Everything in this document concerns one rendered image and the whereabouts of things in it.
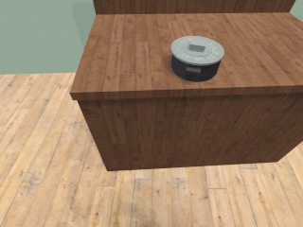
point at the knob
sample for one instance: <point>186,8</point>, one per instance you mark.
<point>198,44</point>

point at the pot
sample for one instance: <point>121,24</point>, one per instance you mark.
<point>196,73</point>

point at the lid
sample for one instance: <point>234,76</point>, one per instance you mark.
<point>181,50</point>

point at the table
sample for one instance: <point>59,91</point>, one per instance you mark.
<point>143,116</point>

